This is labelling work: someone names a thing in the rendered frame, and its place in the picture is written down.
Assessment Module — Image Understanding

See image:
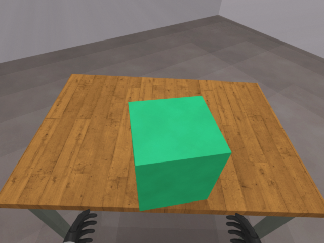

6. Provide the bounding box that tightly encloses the table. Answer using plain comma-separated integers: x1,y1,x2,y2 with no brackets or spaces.
0,74,324,240

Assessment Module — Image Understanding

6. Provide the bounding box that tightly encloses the robot right hand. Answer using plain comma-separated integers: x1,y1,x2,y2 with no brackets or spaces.
226,213,261,243

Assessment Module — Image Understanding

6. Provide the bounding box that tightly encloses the carton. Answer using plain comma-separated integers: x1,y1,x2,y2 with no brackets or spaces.
128,96,232,211

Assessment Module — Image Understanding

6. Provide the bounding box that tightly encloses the robot left hand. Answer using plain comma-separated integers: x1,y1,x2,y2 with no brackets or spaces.
63,209,97,243

